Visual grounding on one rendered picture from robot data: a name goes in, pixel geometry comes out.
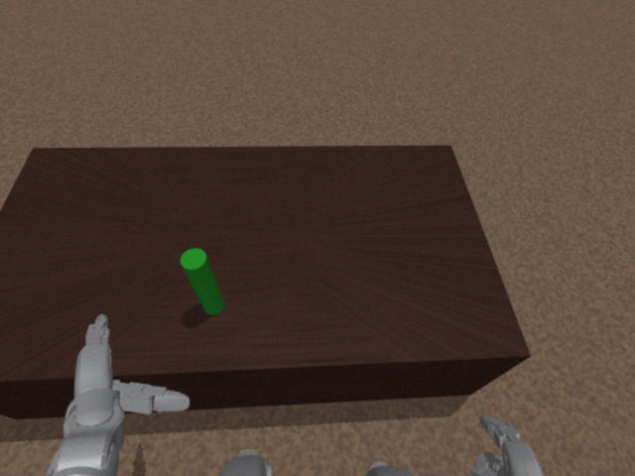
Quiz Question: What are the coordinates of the can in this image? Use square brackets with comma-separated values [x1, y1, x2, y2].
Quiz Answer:
[181, 248, 225, 315]

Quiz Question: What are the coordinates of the left robot hand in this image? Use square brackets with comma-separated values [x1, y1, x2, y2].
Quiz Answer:
[74, 314, 190, 415]

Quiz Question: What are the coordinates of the right robot hand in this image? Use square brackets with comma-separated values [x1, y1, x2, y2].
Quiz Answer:
[470, 415, 544, 476]

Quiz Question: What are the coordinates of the left robot arm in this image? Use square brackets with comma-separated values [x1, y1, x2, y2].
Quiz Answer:
[45, 388, 124, 476]

